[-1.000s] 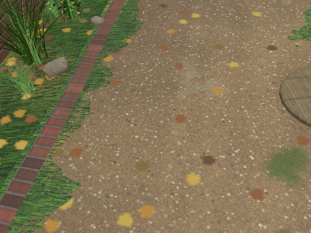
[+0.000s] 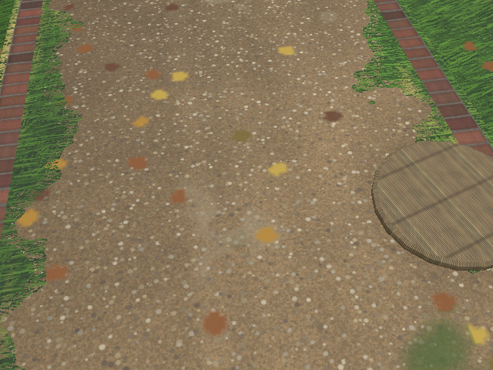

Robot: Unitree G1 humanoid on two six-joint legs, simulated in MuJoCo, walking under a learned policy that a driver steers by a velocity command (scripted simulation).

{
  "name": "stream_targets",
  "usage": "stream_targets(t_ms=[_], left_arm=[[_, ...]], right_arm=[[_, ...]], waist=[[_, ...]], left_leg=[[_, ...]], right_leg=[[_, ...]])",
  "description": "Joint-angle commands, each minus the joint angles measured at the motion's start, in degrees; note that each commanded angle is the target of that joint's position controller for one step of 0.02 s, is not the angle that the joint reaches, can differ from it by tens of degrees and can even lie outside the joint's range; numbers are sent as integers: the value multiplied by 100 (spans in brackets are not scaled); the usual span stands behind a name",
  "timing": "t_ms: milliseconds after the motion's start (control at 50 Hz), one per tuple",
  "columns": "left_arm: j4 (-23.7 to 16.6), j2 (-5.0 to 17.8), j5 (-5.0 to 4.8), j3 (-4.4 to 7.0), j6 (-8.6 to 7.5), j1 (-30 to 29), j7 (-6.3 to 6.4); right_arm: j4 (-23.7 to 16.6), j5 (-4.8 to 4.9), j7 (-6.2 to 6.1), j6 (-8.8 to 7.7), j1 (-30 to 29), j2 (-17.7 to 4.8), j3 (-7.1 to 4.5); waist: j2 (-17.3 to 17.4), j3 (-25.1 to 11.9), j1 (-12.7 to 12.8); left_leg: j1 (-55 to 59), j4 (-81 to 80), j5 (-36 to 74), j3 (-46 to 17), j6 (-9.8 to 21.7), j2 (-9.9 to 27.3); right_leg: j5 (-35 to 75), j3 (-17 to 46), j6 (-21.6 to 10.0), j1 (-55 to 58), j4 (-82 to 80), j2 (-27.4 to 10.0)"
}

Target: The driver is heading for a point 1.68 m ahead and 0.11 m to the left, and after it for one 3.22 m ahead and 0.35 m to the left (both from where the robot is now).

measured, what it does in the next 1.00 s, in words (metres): walks ahead: left foot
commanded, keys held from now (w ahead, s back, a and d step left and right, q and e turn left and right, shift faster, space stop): no key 1.00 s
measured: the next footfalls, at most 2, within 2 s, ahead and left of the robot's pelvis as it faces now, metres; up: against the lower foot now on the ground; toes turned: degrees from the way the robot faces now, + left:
left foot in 0.44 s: +0.20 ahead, +0.16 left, +0.00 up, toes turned -6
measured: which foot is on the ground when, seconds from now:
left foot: up 0.00-0.42, down 0.44-1.00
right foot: down 0.00-1.00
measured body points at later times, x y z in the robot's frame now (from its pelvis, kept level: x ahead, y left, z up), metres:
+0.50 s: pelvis +0.12 +0.01 +0.02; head +0.14 +0.01 +0.47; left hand +0.28 +0.24 -0.10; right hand +0.19 -0.27 -0.10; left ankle +0.16 +0.16 -0.72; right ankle +0.12 -0.08 -0.71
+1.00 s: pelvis +0.14 +0.03 +0.02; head +0.15 +0.02 +0.47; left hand +0.26 +0.27 -0.12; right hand +0.19 -0.24 -0.12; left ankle +0.16 +0.16 -0.71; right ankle +0.12 -0.08 -0.71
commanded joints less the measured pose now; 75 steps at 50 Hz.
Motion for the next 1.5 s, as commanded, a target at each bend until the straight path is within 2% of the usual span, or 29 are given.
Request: stream_targets(t_ms=[20, 40, 60, 80, 100, 140, 200, 260, 320, 380, 400, 420, 440, 460, 480, 500, 520, 540, 580, 640, 780, 1140, 1500], left_arm=[[-244, 1595, 138, 374, 27, 1622, 113], [-282, 1213, 113, 269, -1, 1301, 109], [-296, 928, -14, 198, -29, 902, 112], [-342, 659, -50, 108, -34, 627, 142], [-367, 643, 22, 86, -30, 482, 150], [-323, 774, 135, 103, -74, 464, 144], [-237, 811, 135, 83, -86, 512, 221], [-202, 753, 125, 29, 2, 419, 301], [-138, 720, 174, -23, 56, 406, 325], [-25, 627, 169, -93, 97, 480, 306], [1, 564, 134, -131, 112, 442, 304], [51, 489, 92, -173, 121, 494, 301], [89, 397, 120, -214, 95, 695, 298], [127, 416, 198, -195, 54, 1018, 282], [155, 326, 165, -189, 40, 1158, 277], [151, 419, 162, -188, 64, 826, 279], [114, 501, 118, -157, 111, 577, 291], [119, 507, 94, -145, 170, 489, 311], [163, 477, 112, -141, 241, 535, 315], [278, 434, 91, -134, 223, 545, 313], [600, 410, 66, -123, 214, 576, 344], [1285, 425, 56, -191, 191, 610, 396], [1609, 329, 47, -274, 187, 845, 408]], right_arm=[[-678, 22, 144, -364, 245, -651, -12], [-800, 229, 146, -375, -258, -706, -33], [-740, 173, 78, -322, -371, -668, -35], [-662, 52, -1, -220, -407, -763, -86], [-655, 12, -32, -101, -327, -820, -126], [-645, -17, -77, 52, -145, -671, -123], [-669, -43, -125, 115, -262, -584, -101], [-707, -27, -118, 178, -572, -541, -68], [-731, 11, -88, 211, -860, -546, -48], [-703, 10, -46, 178, -911, -556, -42], [-658, -9, -23, 147, -819, -508, -28], [-604, -60, 9, 107, -705, -478, -4], [-571, -139, 21, 72, -622, -655, -17], [-587, -157, 12, 74, -624, -1027, -80], [-506, -103, 29, 105, -793, -1000, -95], [-499, -69, 68, 113, -874, -677, -45], [-484, -84, 83, 102, -902, -572, -12], [-471, -101, 89, 79, -906, -606, -9], [-358, -83, 75, 25, -802, -587, 4], [-232, -49, 34, 38, -726, -571, 19], [-21, -39, -10, 114, -776, -545, 45], [493, -51, -50, 194, -654, -433, 106], [774, -48, -81, 185, -215, -294, 194]], waist=[[-578, -3159, 636], [-280, -2441, 595], [138, -1607, 390], [147, -1295, 247], [62, -1147, 92], [-92, -1126, -61], [-233, -1200, -64], [-376, -1163, 23], [-472, -959, 151], [-532, -832, 192], [-486, -819, 93], [-373, -787, -25], [-164, -868, 35], [398, -942, 327], [1014, -926, 516], [941, -846, 331], [790, -727, 229], [674, -652, 184], [558, -635, 167], [361, -638, 115], [109, -545, 94], [100, -257, 108], [94, -130, 130]], left_leg=[[-3249, 4255, -1200, -1836, -82, -685], [-3540, 4053, -702, -1801, 72, -404], [-3603, 3466, -206, -1673, 98, -126], [-3331, 3061, 40, -1662, 101, 56], [-2869, 2856, 191, -1677, 110, 118], [-2437, 2506, 417, -1605, 81, 45], [-2533, 1742, 867, -1628, 8, 10], [-2411, 843, 1357, -1660, -47, 40], [-2048, -3, 1536, -1628, -52, -14], [-1672, -738, 1293, -1540, 2, -141], [-1396, -1242, 1467, -1468, 66, -198], [-979, -1982, 2143, -1445, 158, -215], [-518, -2127, 2978, -1763, 269, 75], [-182, -1875, 3932, -2048, 452, 489], [-464, -1800, 3360, -2069, 688, 505], [-848, -1939, 2493, -2009, 649, 325], [-1001, -1974, 2184, -1886, 523, 184], [-1038, -1937, 2170, -1778, 430, 77], [-956, -1848, 2303, -1668, 371, -13], [-791, -1733, 2570, -1614, 375, -63], [-674, -1714, 2572, -1552, 395, -157], [-655, -1948, 2079, -1442, 336, -320], [-773, -2033, 1848, -1414, 334, -371]], right_leg=[[4314, 4003, -2068, 4958, -964, -2274], [3798, 3120, -1728, 4368, -1025, -2006], [3324, 2419, -1341, 3420, -1154, -1664], [2998, 2080, -1136, 2680, -1316, -1460], [2957, 1893, -1084, 2027, -1474, -1350], [3283, 1617, -1095, 1496, -1633, -1222], [3384, 1348, -1001, 1587, -1660, -1132], [2220, 1257, -788, 1618, -1766, -1001], [1063, 1324, -690, 1487, -1898, -959], [685, 1504, -641, 1586, -1717, -994], [631, 1497, -544, 1591, -1545, -937], [525, 1455, -341, 1521, -1384, -807], [318, 1431, -77, 1402, -1208, -619], [-242, 1122, 136, 1153, -891, -211], [-641, 794, 285, 1216, -919, 80], [-561, 731, 352, 1519, -882, 80], [-376, 736, 335, 1569, -835, 50], [-154, 793, 282, 1567, -818, -1], [119, 894, 220, 1621, -867, -87], [398, 907, 218, 1657, -845, -111], [552, 897, 285, 1750, -881, -124], [11, 868, 334, 1725, -1162, -144], [-305, 797, 357, 1639, -1302, -104]])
